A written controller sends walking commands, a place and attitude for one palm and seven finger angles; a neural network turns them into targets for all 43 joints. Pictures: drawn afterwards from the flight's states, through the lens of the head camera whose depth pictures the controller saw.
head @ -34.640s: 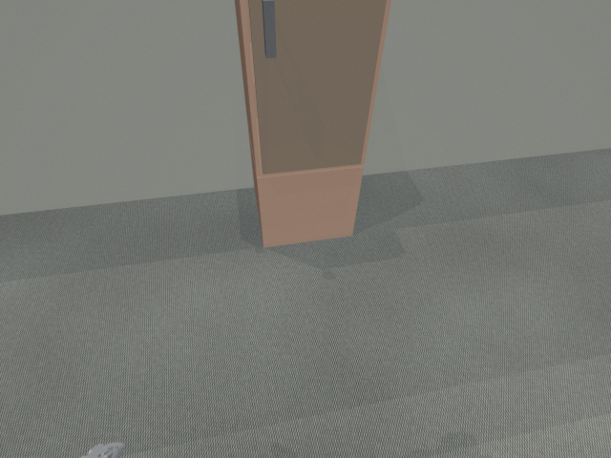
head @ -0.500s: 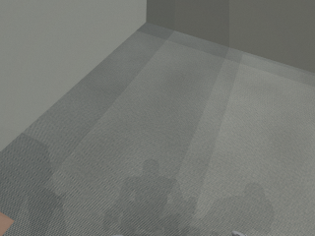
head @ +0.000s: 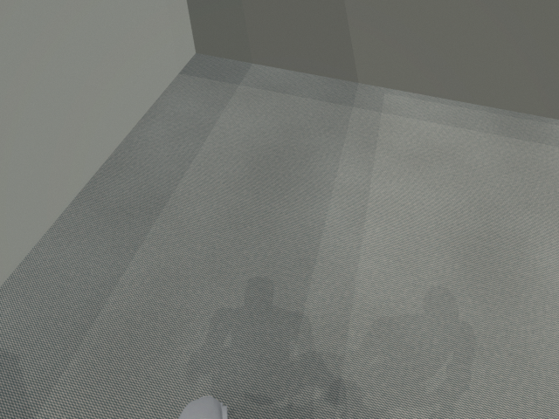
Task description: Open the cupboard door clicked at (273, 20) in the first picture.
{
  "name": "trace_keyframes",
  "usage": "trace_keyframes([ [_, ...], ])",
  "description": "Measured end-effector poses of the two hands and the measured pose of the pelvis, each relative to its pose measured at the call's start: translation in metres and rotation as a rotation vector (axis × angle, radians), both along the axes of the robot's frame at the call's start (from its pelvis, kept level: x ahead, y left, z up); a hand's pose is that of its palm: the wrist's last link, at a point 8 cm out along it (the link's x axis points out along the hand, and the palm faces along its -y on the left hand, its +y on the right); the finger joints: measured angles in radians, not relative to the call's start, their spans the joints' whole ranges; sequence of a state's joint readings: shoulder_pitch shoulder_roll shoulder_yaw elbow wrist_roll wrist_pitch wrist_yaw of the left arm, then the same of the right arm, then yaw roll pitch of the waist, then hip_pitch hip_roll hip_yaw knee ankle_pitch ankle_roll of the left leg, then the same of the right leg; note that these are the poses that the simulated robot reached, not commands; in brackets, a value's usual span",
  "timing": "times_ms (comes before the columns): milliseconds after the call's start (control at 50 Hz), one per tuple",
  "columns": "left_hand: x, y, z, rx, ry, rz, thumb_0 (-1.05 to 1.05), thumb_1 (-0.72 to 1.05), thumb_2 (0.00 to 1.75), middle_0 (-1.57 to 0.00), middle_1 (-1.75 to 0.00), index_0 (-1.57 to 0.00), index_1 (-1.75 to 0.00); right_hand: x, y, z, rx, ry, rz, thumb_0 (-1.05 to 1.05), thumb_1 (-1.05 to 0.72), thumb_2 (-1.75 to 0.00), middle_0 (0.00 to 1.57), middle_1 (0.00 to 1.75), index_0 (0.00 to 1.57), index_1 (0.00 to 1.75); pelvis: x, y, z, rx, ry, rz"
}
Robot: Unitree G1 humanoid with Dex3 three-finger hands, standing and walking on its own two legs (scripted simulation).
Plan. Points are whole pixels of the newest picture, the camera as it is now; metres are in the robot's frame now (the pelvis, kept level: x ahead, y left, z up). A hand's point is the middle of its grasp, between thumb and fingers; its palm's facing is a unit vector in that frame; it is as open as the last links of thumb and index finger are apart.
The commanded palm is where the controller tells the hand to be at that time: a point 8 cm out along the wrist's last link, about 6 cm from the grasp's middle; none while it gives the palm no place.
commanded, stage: walk to a spot facing it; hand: left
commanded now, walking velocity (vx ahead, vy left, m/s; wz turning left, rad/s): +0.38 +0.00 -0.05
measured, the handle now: out of the picture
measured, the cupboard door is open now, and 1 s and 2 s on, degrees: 50 50 50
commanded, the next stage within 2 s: turn to face it in 0.44 s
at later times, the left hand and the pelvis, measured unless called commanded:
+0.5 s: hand (182, 304) +0.33 +0.19 -0.16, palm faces -0.06 -0.98 -0.17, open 7.4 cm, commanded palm none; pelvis +0.24 +0.01 +0.00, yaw -6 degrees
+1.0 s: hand (210, 253) +0.46 +0.16 -0.20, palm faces +0.12 -0.98 -0.17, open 7.3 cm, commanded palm none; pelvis +0.40 -0.03 -0.02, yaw +6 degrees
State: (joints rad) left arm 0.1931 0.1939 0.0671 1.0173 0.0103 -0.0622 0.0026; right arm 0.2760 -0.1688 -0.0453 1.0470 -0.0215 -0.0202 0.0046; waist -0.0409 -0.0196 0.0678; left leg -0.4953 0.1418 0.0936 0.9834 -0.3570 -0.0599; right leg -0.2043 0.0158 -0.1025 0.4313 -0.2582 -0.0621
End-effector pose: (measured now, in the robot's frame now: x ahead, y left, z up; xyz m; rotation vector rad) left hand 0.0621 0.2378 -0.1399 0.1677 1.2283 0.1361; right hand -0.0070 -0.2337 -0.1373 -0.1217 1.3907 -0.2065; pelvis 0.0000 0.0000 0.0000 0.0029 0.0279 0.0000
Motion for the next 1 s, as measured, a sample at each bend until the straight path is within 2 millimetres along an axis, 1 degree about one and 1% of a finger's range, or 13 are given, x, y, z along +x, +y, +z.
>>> trace_keyframes([
  [140, -0.004, 0.015, -0.011, -0.029, 0.173, 0.060, 0.00, 0.93, 0.90, -0.20, -0.30, -0.20, -0.30, 0.166, 0.017, 0.009, -0.003, -0.232, 0.097, 0.01, -0.91, -0.90, 0.20, 0.30, 0.20, 0.30, 0.076, 0.015, -0.003, -0.017, -0.009, -0.021],
  [180, 0.000, 0.020, -0.020, -0.040, 0.216, 0.078, 0.00, 0.92, 0.90, -0.20, -0.30, -0.20, -0.30, 0.207, 0.024, 0.007, -0.016, -0.292, 0.122, 0.01, -0.91, -0.90, 0.20, 0.30, 0.20, 0.30, 0.101, 0.024, -0.012, -0.023, -0.018, -0.031],
  [220, 0.011, 0.026, -0.028, -0.047, 0.256, 0.074, 0.00, 0.92, 0.90, -0.20, -0.30, -0.20, -0.30, 0.237, 0.030, 0.004, -0.035, -0.346, 0.124, 0.01, -0.91, -0.90, 0.20, 0.30, 0.20, 0.30, 0.121, 0.031, -0.020, -0.024, -0.026, -0.048],
  [260, 0.033, 0.030, -0.028, -0.045, 0.262, 0.055, 0.00, 0.92, 0.90, -0.20, -0.30, -0.20, -0.30, 0.249, 0.034, 0.006, -0.038, -0.359, 0.108, 0.00, -0.91, -0.90, 0.20, 0.30, 0.20, 0.30, 0.139, 0.033, -0.019, -0.011, -0.037, -0.060],
  [300, 0.066, 0.032, -0.025, -0.043, 0.230, 0.039, 0.01, 0.91, 0.90, -0.20, -0.30, -0.20, -0.30, 0.249, 0.037, 0.007, -0.035, -0.331, 0.086, 0.00, -0.91, -0.90, 0.20, 0.30, 0.20, 0.30, 0.155, 0.033, -0.014, -0.005, -0.038, -0.060],
  [340, 0.105, 0.030, -0.018, -0.046, 0.174, 0.026, 0.01, 0.91, 0.90, -0.20, -0.30, -0.20, -0.30, 0.242, 0.037, 0.007, -0.031, -0.273, 0.058, 0.00, -0.91, -0.90, 0.20, 0.30, 0.20, 0.30, 0.171, 0.032, -0.008, -0.002, -0.036, -0.060],
  [440, 0.206, 0.016, 0.001, -0.048, 0.030, -0.027, 0.01, 0.91, 0.90, -0.19, -0.30, -0.20, -0.30, 0.219, 0.018, 0.006, -0.036, -0.102, -0.013, -0.01, -0.94, -0.90, 0.20, 0.30, 0.21, 0.30, 0.213, 0.025, 0.003, -0.003, -0.032, -0.077],
  [540, 0.299, -0.009, 0.008, -0.016, -0.038, -0.118, 0.00, 0.91, 0.90, -0.20, -0.30, -0.20, -0.30, 0.201, 0.002, -0.006, 0.002, 0.045, -0.104, 0.00, -0.93, -0.90, 0.20, 0.30, 0.21, 0.30, 0.260, 0.001, -0.002, 0.011, -0.032, -0.111],
  [620, 0.360, -0.032, -0.002, 0.024, -0.095, -0.160, 0.00, 0.91, 0.90, -0.20, -0.30, -0.20, -0.30, 0.204, -0.013, -0.025, 0.037, 0.144, -0.154, 0.00, -0.91, -0.90, 0.20, 0.30, 0.20, 0.30, 0.299, -0.027, -0.021, 0.025, -0.031, -0.115],
  [680, 0.378, -0.047, 0.000, 0.019, -0.096, -0.139, 0.00, 0.91, 0.90, -0.20, -0.30, -0.20, -0.30, 0.230, -0.022, -0.023, 0.041, 0.174, -0.145, 0.01, -0.91, -0.90, 0.20, 0.30, 0.20, 0.30, 0.318, -0.036, -0.016, 0.001, -0.034, -0.076],
  [760, 0.385, -0.062, 0.002, -0.012, -0.069, -0.080, 0.00, 0.91, 0.90, -0.20, -0.30, -0.20, -0.30, 0.288, -0.030, -0.010, 0.033, 0.128, -0.095, 0.01, -0.91, -0.90, 0.20, 0.30, 0.20, 0.30, 0.343, -0.043, -0.004, -0.001, -0.017, -0.029],
  [860, 0.394, -0.053, -0.003, -0.020, -0.062, 0.009, -0.02, 0.94, 0.90, -0.20, -0.30, -0.20, -0.30, 0.373, -0.031, -0.002, 0.021, 0.027, 0.008, 0.01, -0.91, -0.90, 0.20, 0.30, 0.20, 0.30, 0.371, -0.045, -0.002, -0.005, -0.004, 0.030],
  [1000, 0.388, -0.028, -0.031, -0.037, 0.020, 0.111, -0.01, 0.92, 0.90, -0.20, -0.30, -0.20, -0.30, 0.475, -0.037, -0.004, -0.065, -0.113, 0.146, 0.01, -0.93, -0.90, 0.20, 0.30, 0.20, 0.30, 0.405, -0.029, -0.020, -0.018, 0.001, 0.101],
])
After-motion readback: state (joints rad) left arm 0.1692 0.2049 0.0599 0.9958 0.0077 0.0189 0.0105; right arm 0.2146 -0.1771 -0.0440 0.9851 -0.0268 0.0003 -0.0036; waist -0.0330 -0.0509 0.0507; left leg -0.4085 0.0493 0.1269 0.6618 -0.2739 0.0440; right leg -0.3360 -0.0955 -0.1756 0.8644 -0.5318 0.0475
